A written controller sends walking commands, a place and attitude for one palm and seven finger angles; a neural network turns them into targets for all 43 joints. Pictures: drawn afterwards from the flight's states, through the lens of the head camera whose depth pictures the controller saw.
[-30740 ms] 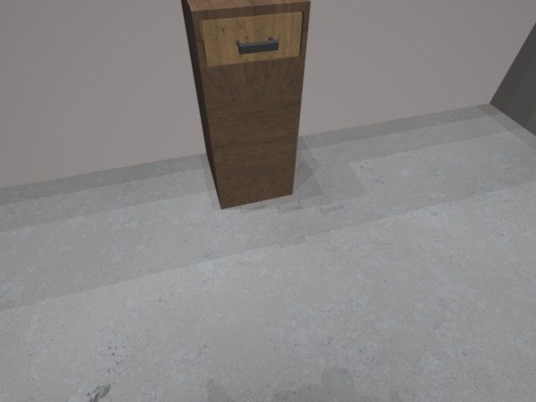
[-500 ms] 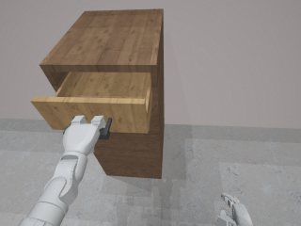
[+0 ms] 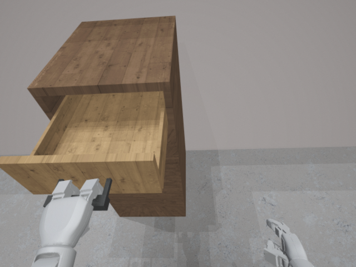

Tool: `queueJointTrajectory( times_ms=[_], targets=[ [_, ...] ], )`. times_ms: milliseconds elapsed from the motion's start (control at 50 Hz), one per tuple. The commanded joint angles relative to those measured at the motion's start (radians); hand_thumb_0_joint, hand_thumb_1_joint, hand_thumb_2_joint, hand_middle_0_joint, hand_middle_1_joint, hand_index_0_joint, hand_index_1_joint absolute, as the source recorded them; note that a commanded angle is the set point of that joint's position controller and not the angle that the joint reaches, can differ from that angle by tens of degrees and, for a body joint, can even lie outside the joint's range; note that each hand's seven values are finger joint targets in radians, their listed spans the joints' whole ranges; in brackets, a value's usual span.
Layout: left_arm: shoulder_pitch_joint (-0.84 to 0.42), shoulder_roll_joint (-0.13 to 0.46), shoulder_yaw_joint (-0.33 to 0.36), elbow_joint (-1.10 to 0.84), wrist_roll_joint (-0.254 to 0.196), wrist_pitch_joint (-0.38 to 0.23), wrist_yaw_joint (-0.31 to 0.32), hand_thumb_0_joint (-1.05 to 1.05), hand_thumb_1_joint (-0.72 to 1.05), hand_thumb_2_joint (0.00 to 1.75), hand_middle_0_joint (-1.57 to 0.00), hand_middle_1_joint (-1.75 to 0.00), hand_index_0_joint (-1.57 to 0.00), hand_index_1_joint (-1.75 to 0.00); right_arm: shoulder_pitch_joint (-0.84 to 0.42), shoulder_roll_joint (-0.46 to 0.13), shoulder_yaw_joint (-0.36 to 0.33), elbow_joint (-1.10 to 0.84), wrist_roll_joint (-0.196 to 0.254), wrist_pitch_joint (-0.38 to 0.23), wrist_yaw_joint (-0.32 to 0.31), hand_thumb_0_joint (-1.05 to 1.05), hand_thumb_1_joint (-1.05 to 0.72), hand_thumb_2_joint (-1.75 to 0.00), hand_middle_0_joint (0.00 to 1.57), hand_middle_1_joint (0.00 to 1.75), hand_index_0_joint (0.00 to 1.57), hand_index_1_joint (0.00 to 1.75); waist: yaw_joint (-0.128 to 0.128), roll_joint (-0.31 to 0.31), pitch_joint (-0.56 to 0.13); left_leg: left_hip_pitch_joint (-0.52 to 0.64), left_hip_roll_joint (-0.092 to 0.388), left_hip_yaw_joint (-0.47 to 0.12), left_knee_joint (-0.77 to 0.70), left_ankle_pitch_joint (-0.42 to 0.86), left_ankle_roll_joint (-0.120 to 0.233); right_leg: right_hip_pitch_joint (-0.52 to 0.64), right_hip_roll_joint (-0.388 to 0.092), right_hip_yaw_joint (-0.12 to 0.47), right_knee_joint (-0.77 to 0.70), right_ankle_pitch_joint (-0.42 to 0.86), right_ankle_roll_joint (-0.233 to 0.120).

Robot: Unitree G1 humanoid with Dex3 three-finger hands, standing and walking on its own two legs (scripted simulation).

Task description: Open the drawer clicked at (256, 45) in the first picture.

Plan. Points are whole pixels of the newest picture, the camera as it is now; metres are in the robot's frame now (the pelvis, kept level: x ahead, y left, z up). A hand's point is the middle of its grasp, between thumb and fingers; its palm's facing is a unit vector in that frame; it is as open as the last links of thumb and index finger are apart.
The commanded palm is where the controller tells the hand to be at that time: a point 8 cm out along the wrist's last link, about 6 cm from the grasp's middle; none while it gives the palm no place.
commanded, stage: pull the drawer open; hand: left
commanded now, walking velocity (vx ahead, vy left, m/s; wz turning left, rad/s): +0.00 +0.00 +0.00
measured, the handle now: (80, 193) +0.25 +0.25 +0.06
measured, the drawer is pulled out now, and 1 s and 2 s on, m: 0.22 0.30 0.30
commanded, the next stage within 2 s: open the thumb to release the handle in 0.60 s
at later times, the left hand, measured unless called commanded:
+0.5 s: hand out of the picture +0.12 +0.22 +0.04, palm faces +0.01 -0.11 -0.99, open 5.9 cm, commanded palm +0.06 +0.22 +0.09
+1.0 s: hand (61, 265) +0.12 +0.24 +0.04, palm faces +0.04 -0.08 -1.00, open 7.9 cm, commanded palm +0.09 +0.24 +0.09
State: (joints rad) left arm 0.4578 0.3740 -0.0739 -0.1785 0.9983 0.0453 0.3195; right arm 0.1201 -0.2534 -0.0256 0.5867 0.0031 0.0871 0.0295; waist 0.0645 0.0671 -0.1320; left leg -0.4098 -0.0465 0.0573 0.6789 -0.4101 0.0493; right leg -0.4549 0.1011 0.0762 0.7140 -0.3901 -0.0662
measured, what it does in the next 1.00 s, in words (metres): stands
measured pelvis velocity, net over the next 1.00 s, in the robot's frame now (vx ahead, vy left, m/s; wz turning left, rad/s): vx -0.04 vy -0.02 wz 0.03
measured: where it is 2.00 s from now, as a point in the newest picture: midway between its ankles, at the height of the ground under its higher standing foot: outside the picture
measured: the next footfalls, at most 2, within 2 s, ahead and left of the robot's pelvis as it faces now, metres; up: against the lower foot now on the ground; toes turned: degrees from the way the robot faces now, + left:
none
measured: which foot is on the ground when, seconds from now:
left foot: down 0.00-1.00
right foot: down 0.00-1.00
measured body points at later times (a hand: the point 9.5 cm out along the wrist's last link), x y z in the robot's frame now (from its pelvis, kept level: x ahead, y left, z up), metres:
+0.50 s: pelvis -0.01 +0.00 -0.01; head +0.01 -0.04 +0.44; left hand +0.11 +0.22 +0.09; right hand +0.21 -0.21 -0.10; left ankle -0.04 +0.09 -0.72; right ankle -0.03 -0.08 -0.72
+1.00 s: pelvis -0.04 -0.02 -0.01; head -0.03 -0.05 +0.44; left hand +0.11 +0.24 +0.09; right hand +0.18 -0.22 -0.10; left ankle -0.04 +0.09 -0.72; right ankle -0.03 -0.08 -0.72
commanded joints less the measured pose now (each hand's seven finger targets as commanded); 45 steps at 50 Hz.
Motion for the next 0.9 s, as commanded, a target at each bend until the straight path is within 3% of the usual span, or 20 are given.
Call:
queueJointTrajectory(
  times_ms=[0,60,140,200,280,380,440,520,660,680,700,720,740,760,820,840,880],
  targets=[
    [0.157,0.12,0.1,-0.237,-0.006,-0.019,0.051,0.0,0.9,0.9,-0.4,-1.35,-0.4,-1.35,-0.134,-0.077,-0.014,-0.177,-0.004,-0.05,0.011,0.0,-0.9,-0.9,0.2,0.3,0.2,0.3,0.047,-0.068,-0.139,0.106,0.027,-0.082,-0.014,0.549,-0.035,0.098,-0.049,0.058,-0.051,0.514,0.013],
    [0.234,0.1,0.08,-0.283,-0.013,-0.028,0.056,0.0,0.9,0.9,-0.4,-1.35,-0.4,-1.35,-0.132,-0.075,-0.007,-0.189,-0.007,-0.051,0.022,0.0,-0.9,-0.9,0.2,0.3,0.2,0.3,0.049,-0.067,-0.146,0.108,0.031,-0.082,0.002,0.572,-0.036,0.097,-0.055,0.057,-0.04,0.542,0.018],
    [0.337,0.134,0.125,-0.323,-0.02,-0.044,0.072,0.0,0.9,0.9,-0.4,-1.35,-0.4,-1.35,-0.131,-0.08,0.003,-0.207,-0.004,-0.051,0.028,0.0,-0.9,-0.9,0.2,0.3,0.2,0.3,0.063,-0.067,-0.142,0.098,0.037,-0.081,0.016,0.586,-0.043,0.1,-0.054,0.073,-0.039,0.561,0.019],
    [0.373,0.119,0.114,-0.327,-0.007,-0.054,0.083,0.0,0.9,0.9,-0.4,-1.35,-0.4,-1.35,-0.124,-0.075,0.007,-0.211,-0.01,-0.05,0.037,0.0,-0.9,-0.9,0.2,0.3,0.2,0.3,0.058,-0.082,-0.108,0.086,0.038,-0.087,0.028,0.563,-0.043,0.063,-0.052,0.071,-0.032,0.53,0.02],
    [0.456,0.129,0.132,-0.361,-0.006,-0.064,0.108,0.0,0.9,0.9,-0.4,-1.35,-0.4,-1.35,-0.118,-0.077,0.006,-0.226,-0.012,-0.055,0.042,0.0,-0.9,-0.9,0.2,0.3,0.2,0.3,0.074,-0.041,-0.132,0.094,0.044,-0.086,0.043,0.563,-0.049,0.051,-0.053,0.074,-0.025,0.5,0.018],
    [0.507,0.139,0.151,-0.366,-0.01,-0.071,0.135,0.0,0.9,0.9,-0.4,-1.35,-0.4,-1.35,-0.119,-0.082,0.004,-0.232,-0.015,-0.054,0.043,0.0,-0.9,-0.9,0.2,0.3,0.2,0.3,0.071,-0.069,-0.116,0.06,0.04,-0.089,0.054,0.495,-0.044,0.033,-0.056,0.076,-0.023,0.458,0.018],
    [0.447,0.147,0.164,-0.356,0.005,-0.072,0.151,0.0,0.9,0.9,-0.4,-1.35,-0.4,-1.35,-0.119,-0.087,0.0,-0.229,-0.024,-0.054,0.038,0.0,-0.9,-0.9,0.2,0.3,0.2,0.3,0.055,-0.078,-0.095,0.049,0.032,-0.096,0.06,0.432,-0.042,-0.011,-0.053,0.092,-0.028,0.401,0.011],
    [0.464,0.142,0.164,-0.349,0.003,-0.071,0.162,0.0,0.9,0.9,-0.4,-1.35,-0.4,-1.35,-0.117,-0.084,-0.005,-0.23,-0.024,-0.056,0.034,0.0,-0.9,-0.9,0.2,0.3,0.2,0.3,0.066,-0.041,-0.107,0.036,0.027,-0.089,0.059,0.392,-0.041,-0.016,-0.056,0.083,-0.017,0.357,0.008],
    [0.408,0.156,0.179,-0.328,-0.016,-0.045,0.15,0.0,0.9,0.9,-0.4,-1.35,-0.4,-1.35,-0.135,-0.084,-0.006,-0.227,-0.021,-0.051,0.016,0.0,-0.9,-0.9,0.2,0.3,0.2,0.3,0.059,-0.072,-0.064,-0.01,0.015,-0.085,0.045,0.256,-0.028,-0.011,-0.06,0.096,-0.045,0.273,0.006],
    [0.111,0.223,0.229,-0.286,0.009,-0.037,0.151,0.0,0.9,0.9,-0.4,-1.35,-0.4,-1.35,-0.14,-0.092,-0.006,-0.183,-0.028,-0.033,-0.004,0.0,-0.9,-0.9,0.2,0.3,0.2,0.3,-0.001,-0.107,-0.02,-0.031,0.003,-0.096,0.045,0.176,-0.021,-0.065,-0.057,0.095,-0.062,0.211,0.008],
    [0.087,0.222,0.253,-0.276,0.015,-0.042,0.154,0.0,0.83,0.87,-0.4,-1.34,-0.4,-1.34,-0.142,-0.083,-0.013,-0.19,-0.035,-0.039,-0.02,0.0,-0.9,-0.9,0.2,0.3,0.2,0.3,0.027,-0.084,-0.037,-0.023,-0.002,-0.089,0.038,0.145,-0.016,-0.043,-0.06,0.097,-0.081,0.169,0.008],
    [0.126,0.213,0.249,-0.224,0.016,-0.045,0.152,0.0,0.76,0.84,-0.39,-1.34,-0.39,-1.34,-0.142,-0.075,-0.009,-0.186,-0.033,-0.049,-0.026,0.0,-0.9,-0.9,0.2,0.3,0.2,0.3,0.028,-0.09,-0.01,-0.024,-0.005,-0.09,0.035,0.132,-0.014,-0.042,-0.061,0.098,-0.094,0.153,0.007],
    [0.127,0.222,0.262,-0.223,0.011,-0.048,0.149,0.0,0.69,0.81,-0.38,-1.33,-0.38,-1.33,-0.146,-0.077,-0.012,-0.189,-0.028,-0.05,-0.03,0.0,-0.9,-0.9,0.2,0.3,0.2,0.3,0.036,-0.079,-0.031,-0.01,-0.005,-0.091,0.031,0.134,-0.017,-0.036,-0.059,0.11,-0.102,0.141,0.003],
    [0.141,0.181,0.223,-0.21,0.001,-0.045,0.138,0.0,0.62,0.78,-0.38,-1.32,-0.38,-1.32,-0.145,-0.07,-0.012,-0.189,-0.024,-0.052,-0.031,0.0,-0.9,-0.9,0.2,0.3,0.2,0.3,0.039,-0.054,-0.048,0.0,-0.008,-0.085,0.029,0.139,-0.014,-0.022,-0.061,0.098,-0.095,0.152,0.005],
    [0.112,0.165,0.184,-0.225,-0.032,-0.048,0.1,0.0,0.41,0.69,-0.36,-1.3,-0.36,-1.3,-0.148,-0.075,-0.017,-0.179,-0.02,-0.059,-0.043,0.0,-0.9,-0.9,0.2,0.3,0.2,0.3,0.033,-0.069,-0.078,0.018,-0.008,-0.083,0.017,0.168,-0.009,0.026,-0.068,0.095,-0.107,0.211,0.012],
    [0.11,0.169,0.179,-0.217,-0.04,-0.049,0.083,0.0,0.34,0.66,-0.36,-1.29,-0.36,-1.29,-0.147,-0.077,-0.014,-0.176,-0.02,-0.059,-0.046,0.0,-0.9,-0.9,0.2,0.3,0.2,0.3,0.023,-0.093,-0.079,0.019,-0.007,-0.085,0.014,0.17,-0.009,0.035,-0.072,0.1,-0.119,0.214,0.017],
    [0.106,0.195,0.19,-0.192,-0.032,-0.055,0.066,0.0,0.2,0.6,-0.35,-1.27,-0.35,-1.27,-0.156,-0.075,-0.005,-0.167,-0.021,-0.061,-0.052,0.0,-0.9,-0.9,0.2,0.3,0.2,0.3,0.035,-0.106,-0.041,-0.001,-0.008,-0.083,0.004,0.154,-0.008,0.036,-0.075,0.104,-0.134,0.188,0.019]
  ],
)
